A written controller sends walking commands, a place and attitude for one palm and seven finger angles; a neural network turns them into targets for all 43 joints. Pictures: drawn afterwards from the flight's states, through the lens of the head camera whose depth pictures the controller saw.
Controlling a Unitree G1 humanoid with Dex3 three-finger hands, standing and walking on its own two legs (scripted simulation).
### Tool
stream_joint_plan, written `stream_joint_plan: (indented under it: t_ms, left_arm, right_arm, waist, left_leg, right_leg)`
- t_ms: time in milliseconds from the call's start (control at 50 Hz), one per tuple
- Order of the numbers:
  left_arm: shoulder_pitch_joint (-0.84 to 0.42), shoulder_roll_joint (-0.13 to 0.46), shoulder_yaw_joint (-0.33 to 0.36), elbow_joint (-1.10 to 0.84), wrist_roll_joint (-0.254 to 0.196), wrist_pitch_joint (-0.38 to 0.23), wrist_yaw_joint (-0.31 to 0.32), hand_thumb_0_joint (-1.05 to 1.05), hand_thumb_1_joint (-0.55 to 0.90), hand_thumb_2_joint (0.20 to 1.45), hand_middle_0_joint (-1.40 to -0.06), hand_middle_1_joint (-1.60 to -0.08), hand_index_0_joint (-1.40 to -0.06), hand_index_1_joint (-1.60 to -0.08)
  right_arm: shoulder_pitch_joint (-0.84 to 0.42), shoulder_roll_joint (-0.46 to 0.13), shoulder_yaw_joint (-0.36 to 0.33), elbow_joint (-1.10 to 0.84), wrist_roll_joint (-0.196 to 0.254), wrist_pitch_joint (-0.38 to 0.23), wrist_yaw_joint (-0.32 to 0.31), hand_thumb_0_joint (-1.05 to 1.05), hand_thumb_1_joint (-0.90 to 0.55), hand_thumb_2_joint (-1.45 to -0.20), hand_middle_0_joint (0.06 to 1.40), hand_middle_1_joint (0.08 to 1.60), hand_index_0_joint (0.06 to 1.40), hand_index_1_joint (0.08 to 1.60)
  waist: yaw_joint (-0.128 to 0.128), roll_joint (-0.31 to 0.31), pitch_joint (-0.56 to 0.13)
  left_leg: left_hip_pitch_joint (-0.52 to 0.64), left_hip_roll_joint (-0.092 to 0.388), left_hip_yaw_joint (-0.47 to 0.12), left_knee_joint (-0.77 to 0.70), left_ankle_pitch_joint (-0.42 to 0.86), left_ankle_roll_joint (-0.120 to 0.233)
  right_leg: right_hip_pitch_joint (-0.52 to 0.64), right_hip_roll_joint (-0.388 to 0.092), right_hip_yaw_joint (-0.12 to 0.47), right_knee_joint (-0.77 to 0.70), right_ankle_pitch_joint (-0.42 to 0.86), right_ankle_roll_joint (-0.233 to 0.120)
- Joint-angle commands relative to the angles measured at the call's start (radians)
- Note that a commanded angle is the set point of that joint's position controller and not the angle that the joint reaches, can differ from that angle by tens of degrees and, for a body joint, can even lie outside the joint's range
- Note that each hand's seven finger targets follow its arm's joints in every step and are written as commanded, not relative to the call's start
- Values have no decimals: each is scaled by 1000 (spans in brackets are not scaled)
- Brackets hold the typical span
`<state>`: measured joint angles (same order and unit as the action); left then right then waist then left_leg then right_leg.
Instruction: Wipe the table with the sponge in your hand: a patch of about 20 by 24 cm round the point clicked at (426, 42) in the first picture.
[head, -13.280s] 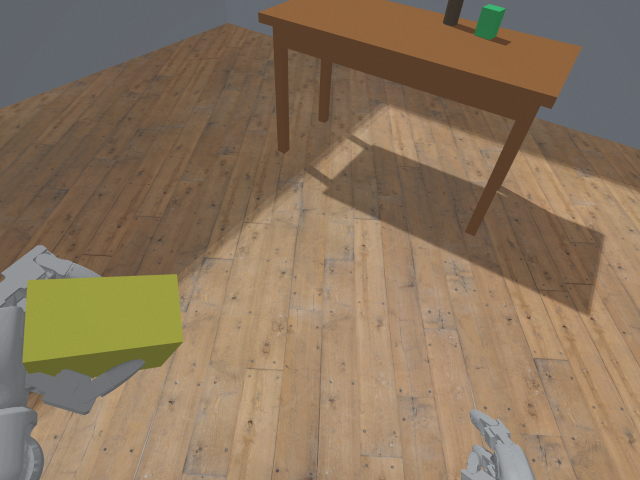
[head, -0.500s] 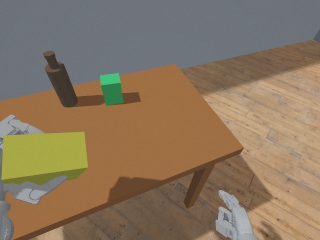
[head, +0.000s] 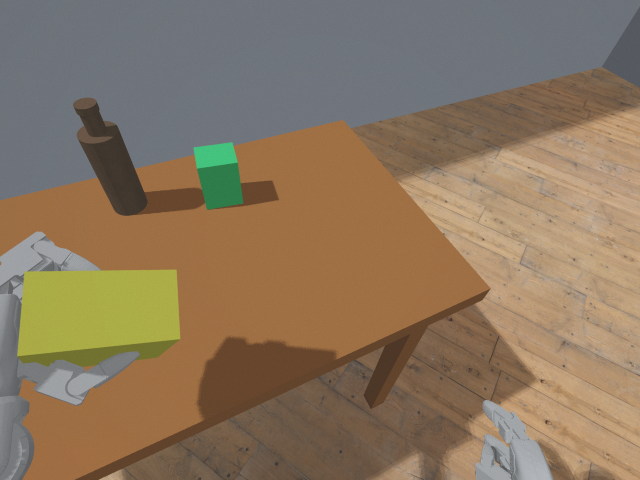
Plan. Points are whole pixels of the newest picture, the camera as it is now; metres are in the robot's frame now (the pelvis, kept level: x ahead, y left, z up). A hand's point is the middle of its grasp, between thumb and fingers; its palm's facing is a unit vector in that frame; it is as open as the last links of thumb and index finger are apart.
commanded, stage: come to a stop and stand still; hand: left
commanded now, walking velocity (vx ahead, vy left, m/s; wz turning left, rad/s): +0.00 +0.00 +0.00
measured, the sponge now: (124, 320) +0.23 +0.21 +0.13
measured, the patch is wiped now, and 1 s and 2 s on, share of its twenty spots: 0.00 0.00 0.00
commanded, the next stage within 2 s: look again from close up in 0.46 s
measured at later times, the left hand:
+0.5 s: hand (52, 311) +0.23 +0.27 +0.15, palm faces +0.38 -0.85 -0.35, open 10.1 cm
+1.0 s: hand (47, 286) +0.24 +0.27 +0.17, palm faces +0.41 -0.79 -0.47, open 10.1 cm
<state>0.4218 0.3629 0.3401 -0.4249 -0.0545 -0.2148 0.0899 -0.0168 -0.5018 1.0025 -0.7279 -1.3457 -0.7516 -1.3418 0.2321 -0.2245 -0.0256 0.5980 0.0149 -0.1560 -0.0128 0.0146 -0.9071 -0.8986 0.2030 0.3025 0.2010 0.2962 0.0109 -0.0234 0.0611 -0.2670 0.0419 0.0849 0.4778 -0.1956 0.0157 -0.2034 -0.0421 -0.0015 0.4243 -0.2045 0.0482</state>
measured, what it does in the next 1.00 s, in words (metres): stands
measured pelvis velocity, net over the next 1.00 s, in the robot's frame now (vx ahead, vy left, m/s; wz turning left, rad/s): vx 0.00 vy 0.00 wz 0.02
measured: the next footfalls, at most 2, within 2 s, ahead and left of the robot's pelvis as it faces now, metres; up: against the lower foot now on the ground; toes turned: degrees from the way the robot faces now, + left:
none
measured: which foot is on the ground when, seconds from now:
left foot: down 0.00-1.00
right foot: down 0.00-1.00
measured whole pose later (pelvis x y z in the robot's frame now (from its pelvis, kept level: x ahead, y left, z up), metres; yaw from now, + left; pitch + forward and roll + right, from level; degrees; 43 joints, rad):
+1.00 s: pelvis +0.00 +0.00 +0.00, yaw +1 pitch +0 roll -2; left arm 0.26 0.47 0.41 -0.39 0.01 -0.26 0.06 -0.02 -0.50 1.01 -0.73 -1.35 -0.75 -1.34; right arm 0.21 -0.19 0.00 0.62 -0.02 -0.16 -0.03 0.01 -0.91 -0.90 0.20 0.30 0.20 0.30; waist 0.06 -0.04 0.08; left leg -0.30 0.05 0.06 0.49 -0.20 0.01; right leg -0.21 -0.03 -0.03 0.40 -0.19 0.04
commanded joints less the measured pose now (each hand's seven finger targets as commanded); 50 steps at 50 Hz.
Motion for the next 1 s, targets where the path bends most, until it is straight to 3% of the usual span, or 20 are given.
stream_joint_plan:
  t_ms: [0, 20, 100, 120, 200, 260, 320, 400, 420, 480, 500, 620, 700, 740, 880, 900, 920, 940, 960, 980]
  left_arm:
    - [-107, 310, 225, -306, 12, -97, 31, 0, 100, 1300, -1200, -1600, -1200, -1600]
    - [-133, 273, 201, -311, 11, -108, 28, 0, 100, 1300, -1200, -1600, -1200, -1600]
    - [-171, 279, 214, -331, 13, -127, 31, 0, 100, 1300, -1200, -1600, -1200, -1600]
    - [-169, 242, 181, -325, 12, -132, 27, 0, 100, 1300, -1200, -1600, -1200, -1600]
    - [-97, 146, 109, -283, 15, -124, 21, 0, 100, 1300, -1200, -1600, -1200, -1600]
    - [-85, 146, 99, -264, 20, -107, 17, 0, 100, 1300, -1200, -1600, -1200, -1600]
    - [-72, 118, 83, -198, 18, -87, 12, 0, 100, 1300, -1200, -1600, -1200, -1600]
    - [-133, 204, 160, -270, 20, -85, 19, 0, 100, 1300, -1200, -1600, -1200, -1600]
    - [-136, 167, 125, -271, 13, -89, 12, 0, 100, 1300, -1200, -1600, -1200, -1600]
    - [-133, 189, 137, -340, 13, -91, 18, 0, 100, 1300, -1200, -1600, -1200, -1600]
    - [-113, 201, 155, -347, 14, -90, 23, 0, 100, 1300, -1200, -1600, -1200, -1600]
    - [-28, 142, 117, -264, 9, -78, 22, 0, 100, 1300, -1200, -1600, -1200, -1600]
    - [-27, 165, 142, -211, 13, -65, 25, 0, 100, 1300, -1200, -1600, -1200, -1600]
    - [-61, 153, 119, -215, 12, -62, 20, 0, 100, 1300, -1200, -1600, -1200, -1600]
    - [-93, 174, 120, -297, 14, -65, 28, 0, 100, 1300, -1200, -1600, -1200, -1600]
    - [-79, 196, 143, -307, 17, -65, 32, 0, 100, 1300, -1200, -1600, -1200, -1600]
    - [-1032, 958, 693, -501, 156, -157, 22, 0, 100, 1300, -1200, -1600, -1200, -1600]
    - [-427, 319, 278, 85, 61, -112, -15, 0, 100, 1300, -1200, -1600, -1200, -1600]
    - [-169, 247, 218, -26, 24, -107, -6, 0, 100, 1300, -1200, -1600, -1200, -1600]
    - [-122, 176, 161, -34, 10, -98, -8, 0, 100, 1300, -1200, -1600, -1200, -1600]
  right_arm:
    - [-131, -102, -18, -165, 6, -73, -23, 0, -900, -900, 200, 300, 200, 300]
    - [-121, -95, -15, -171, -1, -72, -29, 0, -900, -900, 200, 300, 200, 300]
    - [-116, -83, -9, -163, -2, -89, -34, 0, -900, -900, 200, 300, 200, 300]
    - [-102, -82, -7, -160, -8, -92, -31, 0, -900, -900, 200, 300, 200, 300]
    - [-96, -80, -8, -135, -5, -112, -9, 0, -900, -900, 200, 300, 200, 300]
    - [-78, -94, -16, -130, -12, -97, 2, 0, -900, -900, 200, 300, 200, 300]
    - [-89, -90, -5, -130, -12, -74, 0, 0, -900, -900, 200, 300, 200, 300]
    - [-126, -84, -4, -155, -6, -57, -14, 0, -900, -900, 200, 300, 200, 300]
    - [-121, -81, 0, -161, -10, -51, -17, 0, -900, -900, 200, 300, 200, 300]
    - [-120, -84, -7, -177, -9, -53, -21, 0, -900, -900, 200, 300, 200, 300]
    - [-135, -81, -4, -177, -5, -56, -22, 0, -900, -900, 200, 300, 200, 300]
    - [-107, -88, -9, -168, -8, -46, -20, 0, -900, -900, 200, 300, 200, 300]
    - [-116, -94, -15, -165, 0, -39, -25, 0, -900, -900, 200, 300, 200, 300]
    - [-107, -97, -17, -169, -1, -35, -27, 0, -900, -900, 200, 300, 200, 300]
    - [-120, -99, -17, -172, -3, -42, -33, 0, -900, -900, 200, 300, 200, 300]
    - [-134, -96, -17, -170, 0, -45, -34, 0, -900, -900, 200, 300, 200, 300]
    - [-34, -98, -14, -125, -74, -66, -25, 0, -900, -900, 200, 300, 200, 300]
    - [-69, -1, 13, -55, -39, -60, -27, 0, -900, -900, 200, 300, 200, 300]
    - [-81, -75, -27, -140, -19, -70, -25, 0, -900, -900, 200, 300, 200, 300]
    - [-53, -102, -40, -149, -10, -77, -18, 0, -900, -900, 200, 300, 200, 300]
  waist:
    - [26, 23, -111]
    - [20, 61, -119]
    - [21, 224, -167]
    - [20, 228, -169]
    - [13, 173, -200]
    - [11, 100, -203]
    - [7, 70, -159]
    - [6, 101, -172]
    - [6, 102, -173]
    - [7, 124, -205]
    - [8, 160, -210]
    - [4, 114, -182]
    - [2, 84, -150]
    - [0, 58, -141]
    - [4, 87, -164]
    - [4, 104, -171]
    - [50, -67, -39]
    - [9, -93, -208]
    - [49, 38, -164]
    - [29, 86, -226]
  left_leg:
    - [-12, 39, -117, -151, -117, 2]
    - [-35, 44, -137, -168, -127, 9]
    - [-1, 65, -133, -165, -66, 14]
    - [-3, 72, -138, -162, -52, 15]
    - [65, 63, -111, -116, 69, -2]
    - [70, 65, -113, -100, 145, -12]
    - [46, 55, -107, -118, 118, -18]
    - [54, 47, -106, -130, 97, -17]
    - [44, 47, -103, -131, 76, -12]
    - [67, 43, -105, -112, 94, -10]
    - [71, 39, -97, -116, 97, -10]
    - [50, 39, -94, -116, 44, -10]
    - [42, 40, -95, -127, 7, -9]
    - [40, 38, -96, -125, -10, -7]
    - [51, 29, -96, -118, -23, -1]
    - [58, 29, -90, -121, -20, 2]
    - [-63, 63, -53, 54, 68, 5]
    - [70, -22, -61, -10, 81, 0]
    - [104, -6, -42, -17, 100, -14]
    - [115, -5, -55, -54, 87, -11]
  right_leg:
    - [33, 9, 8, -49, -38, -44]
    - [59, 8, -4, -26, -28, -47]
    - [88, 4, -12, 28, 36, -56]
    - [91, 1, -19, 27, 44, -57]
    - [81, 1, -16, 0, 121, -58]
    - [83, 1, -14, -17, 168, -51]
    - [60, 9, -21, -46, 158, -46]
    - [82, 12, -16, -45, 160, -46]
    - [89, 9, -22, -53, 153, -46]
    - [111, 0, -12, -45, 181, -52]
    - [112, 5, -18, -43, 180, -51]
    - [94, 0, -13, -72, 162, -51]
    - [67, 1, -6, -88, 133, -48]
    - [60, 0, 1, -94, 125, -50]
    - [71, -4, 14, -88, 114, -55]
    - [72, 0, 12, -87, 117, -52]
    - [-85, -65, 91, -159, 191, -72]
    - [-19, -78, 92, -65, 220, -127]
    - [-6, -48, 125, -101, 231, -93]
    - [61, -45, 97, -58, 160, -94]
